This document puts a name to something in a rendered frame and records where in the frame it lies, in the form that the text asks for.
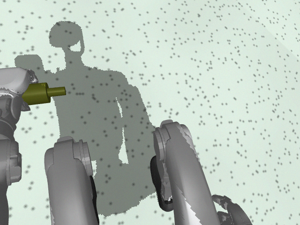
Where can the left robot foot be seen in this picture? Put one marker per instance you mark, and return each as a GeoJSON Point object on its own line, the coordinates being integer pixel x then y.
{"type": "Point", "coordinates": [94, 197]}

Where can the right robot hand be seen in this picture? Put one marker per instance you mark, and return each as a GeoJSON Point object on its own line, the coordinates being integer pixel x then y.
{"type": "Point", "coordinates": [235, 215]}

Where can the right robot foot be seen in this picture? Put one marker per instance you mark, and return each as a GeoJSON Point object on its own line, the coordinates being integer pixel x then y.
{"type": "Point", "coordinates": [164, 205]}

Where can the bottle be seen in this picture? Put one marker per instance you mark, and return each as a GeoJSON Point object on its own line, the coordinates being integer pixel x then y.
{"type": "Point", "coordinates": [40, 93]}

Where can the left robot arm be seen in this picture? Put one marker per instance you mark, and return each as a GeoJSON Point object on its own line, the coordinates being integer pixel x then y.
{"type": "Point", "coordinates": [10, 158]}

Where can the left robot hand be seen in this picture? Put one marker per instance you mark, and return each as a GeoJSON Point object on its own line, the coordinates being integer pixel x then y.
{"type": "Point", "coordinates": [17, 80]}

